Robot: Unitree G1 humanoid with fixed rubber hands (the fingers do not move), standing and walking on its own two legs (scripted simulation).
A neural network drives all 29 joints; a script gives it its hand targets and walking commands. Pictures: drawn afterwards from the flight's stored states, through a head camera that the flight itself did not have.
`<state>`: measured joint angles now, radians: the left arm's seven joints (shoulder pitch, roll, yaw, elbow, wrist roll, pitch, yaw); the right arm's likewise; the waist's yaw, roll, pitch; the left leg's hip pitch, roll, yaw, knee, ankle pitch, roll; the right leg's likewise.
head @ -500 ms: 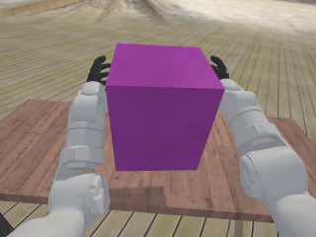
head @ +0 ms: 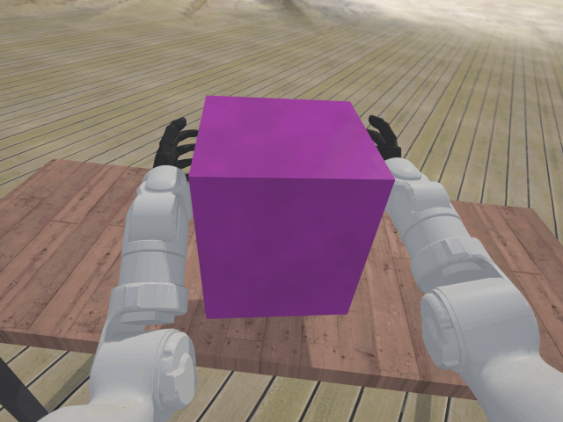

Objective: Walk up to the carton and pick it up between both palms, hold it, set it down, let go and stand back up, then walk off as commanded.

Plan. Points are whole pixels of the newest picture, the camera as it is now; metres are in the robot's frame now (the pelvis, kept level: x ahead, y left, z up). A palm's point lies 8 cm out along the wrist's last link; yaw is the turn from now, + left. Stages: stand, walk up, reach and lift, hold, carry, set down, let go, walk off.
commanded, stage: set down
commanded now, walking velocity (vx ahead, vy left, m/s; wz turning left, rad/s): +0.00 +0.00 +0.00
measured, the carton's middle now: (279, 208) +0.38 +0.04 +0.17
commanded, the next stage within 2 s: none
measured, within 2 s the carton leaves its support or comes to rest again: rests again in 1.22 s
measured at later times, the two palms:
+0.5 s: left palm (172, 193) +0.37 +0.19 +0.19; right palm (375, 182) +0.43 -0.11 +0.20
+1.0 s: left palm (172, 205) +0.37 +0.19 +0.17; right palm (371, 197) +0.43 -0.11 +0.17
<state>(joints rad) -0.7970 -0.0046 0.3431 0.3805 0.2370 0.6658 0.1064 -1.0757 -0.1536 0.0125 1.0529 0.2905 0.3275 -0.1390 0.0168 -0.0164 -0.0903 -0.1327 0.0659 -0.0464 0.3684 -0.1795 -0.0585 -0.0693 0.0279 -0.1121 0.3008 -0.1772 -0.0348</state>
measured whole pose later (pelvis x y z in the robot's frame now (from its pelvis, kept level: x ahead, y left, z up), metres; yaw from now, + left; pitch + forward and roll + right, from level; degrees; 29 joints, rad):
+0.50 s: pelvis +0.00 -0.01 +0.00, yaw -1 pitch -1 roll -1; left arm -0.74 -0.04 0.36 0.35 0.24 0.63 0.11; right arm -1.03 -0.14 0.00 1.02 0.23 0.31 -0.11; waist 0.06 -0.01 -0.07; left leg -0.16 0.07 -0.03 0.33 -0.16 -0.07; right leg -0.11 0.03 -0.10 0.30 -0.17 -0.04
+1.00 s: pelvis +0.01 +0.00 +0.00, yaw -1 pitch -1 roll -1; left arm -0.64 -0.07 0.34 0.27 0.25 0.57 0.12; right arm -0.92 -0.12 0.01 0.93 0.20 0.26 -0.10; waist 0.05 0.00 -0.05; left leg -0.16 0.07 -0.03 0.34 -0.17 -0.06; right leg -0.11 0.03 -0.10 0.29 -0.17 -0.04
